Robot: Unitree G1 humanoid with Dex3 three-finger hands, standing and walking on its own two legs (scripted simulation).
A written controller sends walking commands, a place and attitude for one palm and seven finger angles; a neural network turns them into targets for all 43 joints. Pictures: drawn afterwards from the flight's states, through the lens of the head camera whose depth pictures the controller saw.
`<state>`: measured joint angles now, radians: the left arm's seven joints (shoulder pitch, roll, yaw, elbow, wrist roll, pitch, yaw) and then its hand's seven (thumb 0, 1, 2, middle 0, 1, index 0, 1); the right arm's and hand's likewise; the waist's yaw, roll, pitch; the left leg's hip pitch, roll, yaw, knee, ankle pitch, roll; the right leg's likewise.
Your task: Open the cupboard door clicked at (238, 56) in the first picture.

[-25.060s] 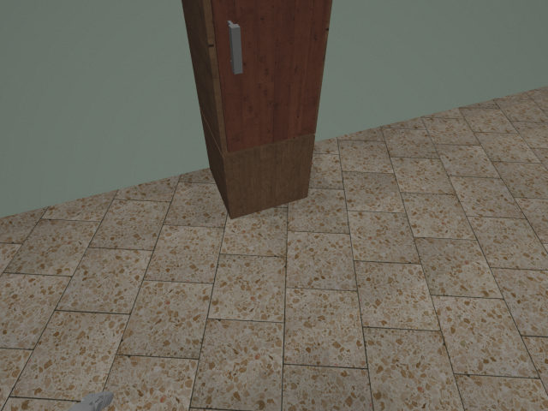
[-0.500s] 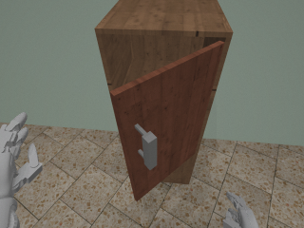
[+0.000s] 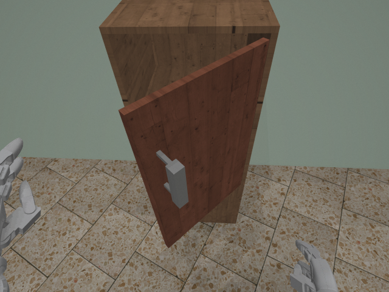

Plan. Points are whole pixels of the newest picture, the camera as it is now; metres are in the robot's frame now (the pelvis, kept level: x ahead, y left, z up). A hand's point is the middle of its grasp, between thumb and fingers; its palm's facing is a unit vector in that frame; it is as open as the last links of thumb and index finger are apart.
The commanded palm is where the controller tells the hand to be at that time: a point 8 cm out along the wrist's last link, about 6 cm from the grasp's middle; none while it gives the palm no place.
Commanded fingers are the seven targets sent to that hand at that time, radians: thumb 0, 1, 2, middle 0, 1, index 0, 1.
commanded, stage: step back with the hand held close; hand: left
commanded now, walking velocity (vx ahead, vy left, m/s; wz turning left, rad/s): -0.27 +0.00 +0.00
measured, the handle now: (171, 178) +0.33 +0.09 +0.06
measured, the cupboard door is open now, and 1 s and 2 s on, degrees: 46 46 46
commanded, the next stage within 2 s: stop stepping back and stand still in 0.84 s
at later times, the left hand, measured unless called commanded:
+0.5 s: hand out of the picture +0.10 +0.32 +0.15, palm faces +0.45 -0.74 -0.49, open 7.4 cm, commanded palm +0.04 +0.35 +0.17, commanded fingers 0.00 0.90 0.90 -0.20 -0.30 -0.20 -0.30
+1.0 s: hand out of the picture -0.02 +0.34 +0.17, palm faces +0.42 -0.83 -0.38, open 7.4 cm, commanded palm -0.08 +0.38 +0.17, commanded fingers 0.00 0.90 0.90 -0.20 -0.30 -0.20 -0.30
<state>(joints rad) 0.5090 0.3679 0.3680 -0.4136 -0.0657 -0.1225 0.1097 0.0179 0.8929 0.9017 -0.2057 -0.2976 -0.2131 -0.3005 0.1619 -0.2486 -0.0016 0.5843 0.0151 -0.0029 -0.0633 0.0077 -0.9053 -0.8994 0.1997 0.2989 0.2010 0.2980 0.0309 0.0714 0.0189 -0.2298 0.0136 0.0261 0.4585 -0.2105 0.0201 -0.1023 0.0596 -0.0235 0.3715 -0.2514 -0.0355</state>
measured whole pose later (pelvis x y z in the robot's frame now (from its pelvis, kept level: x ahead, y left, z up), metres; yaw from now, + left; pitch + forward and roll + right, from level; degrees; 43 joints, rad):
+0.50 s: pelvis -0.09 +0.04 -0.02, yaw +2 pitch +0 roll -2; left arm 0.55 0.42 0.44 -0.51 -0.03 -0.19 0.14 0.02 0.89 0.90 -0.21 -0.30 -0.22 -0.30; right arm 0.22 -0.21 0.00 0.54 0.01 -0.04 -0.07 0.01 -0.90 -0.90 0.20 0.30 0.20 0.30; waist 0.01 0.02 0.02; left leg -0.45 -0.03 0.05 0.55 -0.11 0.09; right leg -0.25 0.05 0.02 0.59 -0.35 0.00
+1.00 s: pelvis -0.22 +0.08 -0.01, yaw +1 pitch +3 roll -6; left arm 0.53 0.44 0.43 -0.61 -0.08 -0.19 0.15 0.02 0.89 0.90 -0.20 -0.30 -0.21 -0.30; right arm 0.17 -0.17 0.00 0.60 -0.01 -0.12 -0.03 0.01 -0.90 -0.90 0.20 0.30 0.20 0.30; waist 0.01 0.01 -0.02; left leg -0.50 0.02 0.06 0.26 0.07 0.05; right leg -0.17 0.11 -0.06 0.80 -0.58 -0.03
